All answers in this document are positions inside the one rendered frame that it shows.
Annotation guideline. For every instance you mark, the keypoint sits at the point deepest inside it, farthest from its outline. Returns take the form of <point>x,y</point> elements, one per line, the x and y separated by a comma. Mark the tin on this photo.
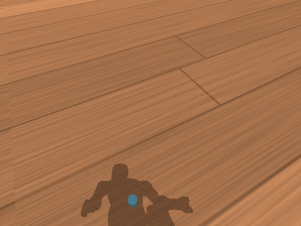
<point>132,200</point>

